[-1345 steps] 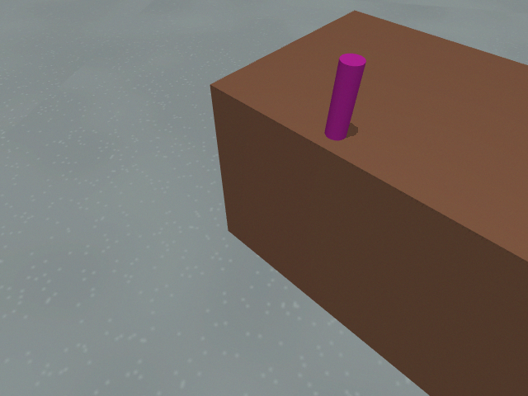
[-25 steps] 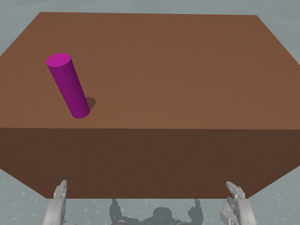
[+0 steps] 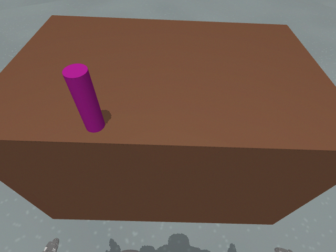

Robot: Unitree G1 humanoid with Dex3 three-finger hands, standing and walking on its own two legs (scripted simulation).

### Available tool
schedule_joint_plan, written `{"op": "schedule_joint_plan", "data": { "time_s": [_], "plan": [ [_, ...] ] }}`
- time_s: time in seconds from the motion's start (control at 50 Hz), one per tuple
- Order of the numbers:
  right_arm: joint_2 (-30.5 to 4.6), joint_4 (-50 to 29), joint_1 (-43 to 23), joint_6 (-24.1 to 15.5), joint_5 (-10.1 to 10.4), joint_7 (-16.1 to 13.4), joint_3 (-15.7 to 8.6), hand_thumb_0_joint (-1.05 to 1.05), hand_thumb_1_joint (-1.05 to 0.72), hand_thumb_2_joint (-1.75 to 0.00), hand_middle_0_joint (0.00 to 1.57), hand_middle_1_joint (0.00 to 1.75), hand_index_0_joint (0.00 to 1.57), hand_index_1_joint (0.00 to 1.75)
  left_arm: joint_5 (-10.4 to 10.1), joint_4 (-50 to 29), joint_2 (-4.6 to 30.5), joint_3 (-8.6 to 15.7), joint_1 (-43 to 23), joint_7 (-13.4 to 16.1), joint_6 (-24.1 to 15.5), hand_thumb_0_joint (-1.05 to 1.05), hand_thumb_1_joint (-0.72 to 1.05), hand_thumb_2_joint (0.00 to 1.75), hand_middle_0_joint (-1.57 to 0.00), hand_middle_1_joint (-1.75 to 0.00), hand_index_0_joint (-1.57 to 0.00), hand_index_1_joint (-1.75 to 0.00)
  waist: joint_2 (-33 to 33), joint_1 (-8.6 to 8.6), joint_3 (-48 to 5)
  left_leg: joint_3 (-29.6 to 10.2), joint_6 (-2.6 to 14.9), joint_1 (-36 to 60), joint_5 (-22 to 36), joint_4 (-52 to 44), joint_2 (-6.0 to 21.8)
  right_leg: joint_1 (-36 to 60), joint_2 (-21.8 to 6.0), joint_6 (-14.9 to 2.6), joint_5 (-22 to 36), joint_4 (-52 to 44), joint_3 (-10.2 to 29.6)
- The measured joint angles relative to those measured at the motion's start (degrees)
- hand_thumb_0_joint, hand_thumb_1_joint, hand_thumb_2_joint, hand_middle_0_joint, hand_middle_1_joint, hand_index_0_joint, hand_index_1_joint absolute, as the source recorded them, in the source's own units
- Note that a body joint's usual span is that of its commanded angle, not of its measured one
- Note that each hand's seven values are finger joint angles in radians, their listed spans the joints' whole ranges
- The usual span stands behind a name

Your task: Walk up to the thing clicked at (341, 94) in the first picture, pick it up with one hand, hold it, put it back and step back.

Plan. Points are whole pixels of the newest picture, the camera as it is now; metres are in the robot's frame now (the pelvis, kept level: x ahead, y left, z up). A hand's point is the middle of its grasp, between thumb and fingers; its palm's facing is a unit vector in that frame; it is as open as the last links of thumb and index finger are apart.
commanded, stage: stand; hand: left
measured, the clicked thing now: (86, 101) +0.44 +0.22 +0.10
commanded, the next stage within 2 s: none
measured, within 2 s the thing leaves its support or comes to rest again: neither
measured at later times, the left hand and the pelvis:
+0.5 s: hand out of the picture +0.05 +0.25 -0.12, palm faces -0.01 -0.94 -0.35, open 8.0 cm; pelvis -0.01 +0.01 +0.04, yaw +0 degrees
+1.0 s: hand out of the picture +0.06 +0.26 -0.12, palm faces -0.02 -0.94 -0.34, open 7.4 cm; pelvis +0.00 +0.01 +0.04, yaw +0 degrees
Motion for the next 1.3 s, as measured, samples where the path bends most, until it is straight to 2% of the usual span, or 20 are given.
{"op": "schedule_joint_plan", "data": {
  "time_s": [0.06,0.14,0.24,0.32,0.42,0.52,0.72,1.3],
  "plan": [
    [-0.1,2.7,0.3,0.2,0.3,0.0,0.1,0.01,-0.9,-0.9,0.2,0.3,0.2,0.3,-0.4,4.3,0.2,0.1,-0.4,0.0,-0.3,-0.01,-0.5,0.11,-0.1,-0.11,-0.1,-0.11,0.1,-0.01,0.6,0.0,-0.06,2.1,1.3,-2.7,0.1,2.2,0.0,0.13,1.4,-3.0,0.0],
    [0.4,6.1,0.2,0.3,0.6,-0.1,0.8,0.01,-0.9,-0.9,0.2,0.3,0.2,0.3,-0.9,9.0,-0.1,-0.2,-1.1,0.0,-0.5,-0.01,-0.32,0.28,-0.15,-0.19,-0.15,-0.19,0.4,0.14,1.2,0.1,-0.04,5.2,3.2,-6.8,0.1,5.4,0.0,0.31,3.6,-7.4,-0.1],
    [1.3,9.5,-0.9,0.3,1.0,-0.3,1.9,0.01,-0.9,-0.9,0.2,0.3,0.2,0.3,-1.4,13.7,-0.8,-0.8,-2.4,0.0,-0.4,0.0,-0.01,0.57,-0.19,-0.26,-0.18,-0.25,1.0,0.18,1.4,0.2,-0.01,9.1,6.1,-12.4,0.0,9.2,-0.1,0.52,6.4,-12.9,-0.1],
    [1.8,11.3,-2.0,0.3,1.3,-0.2,2.3,0.01,-0.9,-0.9,0.2,0.3,0.2,0.3,-1.5,16.4,-1.2,-1.1,-3.6,-0.1,-0.6,0.0,0.28,0.74,-0.2,-0.28,-0.19,-0.28,1.4,0.07,1.4,0.1,0.01,11.5,8.3,-16.4,0.0,11.7,-0.2,0.66,8.6,-16.9,-0.2],
    [1.9,12.8,-3.2,0.1,1.4,-0.1,2.4,0.01,-0.9,-0.9,0.21,0.3,0.2,0.3,-1.5,18.8,-1.3,-1.1,-5.0,-0.3,-0.8,0.0,0.61,0.84,-0.21,-0.3,-0.2,-0.29,1.6,-0.05,1.4,0.1,0.0,13.3,10.5,-20.1,-0.2,13.4,-0.4,0.75,10.6,-20.3,-0.2],
    [1.4,14.1,-3.8,0.1,1.5,0.0,2.1,0.01,-0.9,-0.9,0.21,0.3,0.2,0.3,-1.5,20.3,-1.1,-0.8,-6.0,-0.4,-1.0,0.0,0.79,0.88,-0.21,-0.3,-0.2,-0.3,1.6,-0.05,1.5,0.0,-0.03,14.2,11.8,-22.2,-0.2,14.2,-0.4,0.79,11.9,-22.3,-0.3],
    [0.2,15.6,-4.2,0.2,1.7,-0.1,2.0,0.01,-0.9,-0.9,0.2,0.3,0.2,0.3,-1.6,22.0,-0.8,-0.5,-7.2,-0.4,-1.0,0.01,0.89,0.9,-0.21,-0.3,-0.2,-0.3,1.4,-0.25,1.9,0.0,-0.05,14.9,13.0,-24.3,-0.1,15.2,-0.3,0.86,13.2,-24.8,-0.4],
    [0.1,15.9,-5.8,0.0,2.1,0.0,2.5,0.01,-0.9,-0.9,0.2,0.3,0.2,0.3,-1.8,22.1,-0.9,-0.5,-8.1,-0.8,-0.7,0.01,0.9,0.9,-0.21,-0.3,-0.2,-0.3,1.3,-0.51,1.9,0.6,0.31,16.0,13.1,-25.9,-0.2,16.3,-0.5,1.26,13.8,-26.9,0.1]
  ]
}}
